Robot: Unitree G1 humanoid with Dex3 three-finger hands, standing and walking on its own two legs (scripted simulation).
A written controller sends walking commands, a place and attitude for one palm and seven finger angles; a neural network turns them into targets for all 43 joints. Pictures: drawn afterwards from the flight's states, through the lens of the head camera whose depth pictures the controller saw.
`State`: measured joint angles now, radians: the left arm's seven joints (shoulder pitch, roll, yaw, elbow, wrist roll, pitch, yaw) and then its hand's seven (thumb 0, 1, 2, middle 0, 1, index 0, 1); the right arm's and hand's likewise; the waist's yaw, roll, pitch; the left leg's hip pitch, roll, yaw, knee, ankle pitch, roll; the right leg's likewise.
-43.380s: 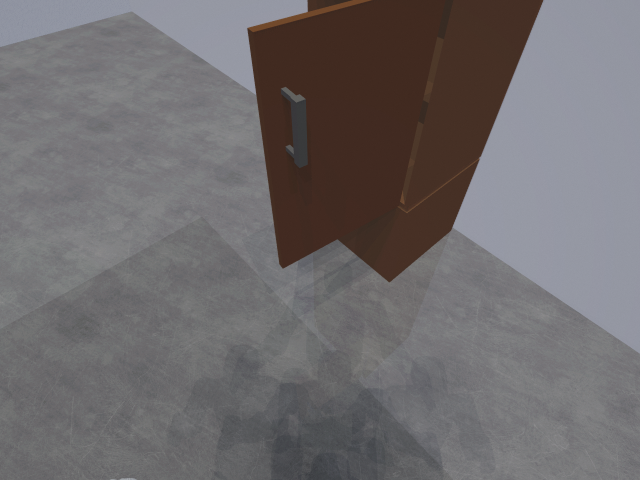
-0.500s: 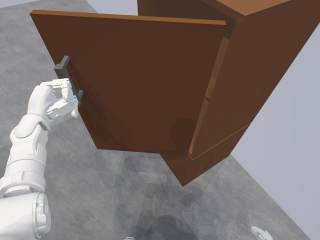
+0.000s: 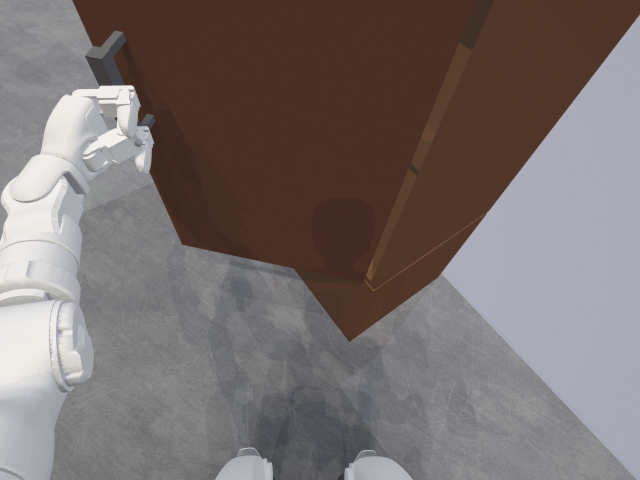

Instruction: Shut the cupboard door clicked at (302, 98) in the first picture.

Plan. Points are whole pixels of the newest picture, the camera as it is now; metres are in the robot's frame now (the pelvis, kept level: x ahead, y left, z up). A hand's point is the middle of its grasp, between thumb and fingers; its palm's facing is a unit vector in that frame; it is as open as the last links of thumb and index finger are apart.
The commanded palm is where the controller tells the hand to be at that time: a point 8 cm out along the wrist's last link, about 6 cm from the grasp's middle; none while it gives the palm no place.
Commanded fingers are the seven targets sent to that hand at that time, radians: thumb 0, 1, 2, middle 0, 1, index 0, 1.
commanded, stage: push the door shut along its arc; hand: left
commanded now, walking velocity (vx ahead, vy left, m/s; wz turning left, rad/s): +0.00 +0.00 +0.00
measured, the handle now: (127, 94) +0.57 +0.22 +0.12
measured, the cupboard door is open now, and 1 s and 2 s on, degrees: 43 31 28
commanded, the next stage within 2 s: pull the fist back off the door in 0.96 s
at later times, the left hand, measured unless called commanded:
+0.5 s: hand (169, 115) +0.53 +0.16 +0.12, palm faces -0.31 -0.95 +0.01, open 3.1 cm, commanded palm +0.54 +0.19 +0.12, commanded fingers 0.00 0.90 0.90 -1.30 -1.50 -1.30 -1.50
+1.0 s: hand (221, 89) +0.57 +0.10 +0.13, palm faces -0.38 -0.93 -0.01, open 2.9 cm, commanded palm +0.59 +0.13 +0.12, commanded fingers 0.00 0.90 0.90 -1.30 -1.50 -1.30 -1.50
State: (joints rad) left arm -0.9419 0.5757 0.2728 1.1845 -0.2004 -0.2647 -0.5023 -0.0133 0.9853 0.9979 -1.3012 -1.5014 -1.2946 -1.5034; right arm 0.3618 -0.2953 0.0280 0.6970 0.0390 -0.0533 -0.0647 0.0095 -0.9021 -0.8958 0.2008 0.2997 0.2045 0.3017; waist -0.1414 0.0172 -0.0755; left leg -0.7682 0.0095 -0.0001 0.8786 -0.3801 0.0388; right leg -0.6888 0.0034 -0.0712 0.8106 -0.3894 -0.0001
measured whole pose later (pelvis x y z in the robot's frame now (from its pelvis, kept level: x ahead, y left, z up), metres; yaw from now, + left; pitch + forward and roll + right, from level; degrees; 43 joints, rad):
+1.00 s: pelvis +0.01 -0.02 -0.02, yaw -2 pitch +23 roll -3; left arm -1.31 0.69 0.25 1.36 -0.09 -0.17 -0.55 -0.02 0.87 0.93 -1.30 -1.50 -1.29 -1.50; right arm 0.40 -0.28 0.04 0.72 0.01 -0.02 -0.05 0.01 -0.90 -0.90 0.20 0.30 0.21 0.30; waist -0.25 0.04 -0.07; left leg -0.97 0.05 -0.01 1.01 -0.44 0.02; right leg -0.89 0.04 -0.07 0.94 -0.44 -0.03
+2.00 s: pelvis +0.02 -0.02 +0.01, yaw -1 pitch +13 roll -1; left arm -0.81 0.26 0.23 1.05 -0.10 -0.29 -0.03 0.02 0.90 0.90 -1.30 -1.50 -1.30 -1.50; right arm 0.32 -0.26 -0.02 0.67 0.01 -0.02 0.01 0.01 -0.91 -0.90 0.20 0.30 0.20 0.30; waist -0.12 0.04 -0.11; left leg -0.64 0.03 0.02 0.81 -0.40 0.01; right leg -0.58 0.03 -0.05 0.77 -0.41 -0.02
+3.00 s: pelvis +0.03 -0.02 +0.05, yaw -1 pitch -3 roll +0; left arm 0.20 0.31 0.21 -0.14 -0.08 -0.06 0.09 0.02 0.90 0.89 -0.80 -0.95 -0.79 -0.95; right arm 0.18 -0.22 0.05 0.61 0.02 -0.04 -0.07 0.01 -0.90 -0.90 0.20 0.30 0.20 0.30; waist 0.04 0.07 -0.01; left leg -0.14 -0.01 0.03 0.43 -0.25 0.02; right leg -0.09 0.00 -0.03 0.41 -0.27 -0.01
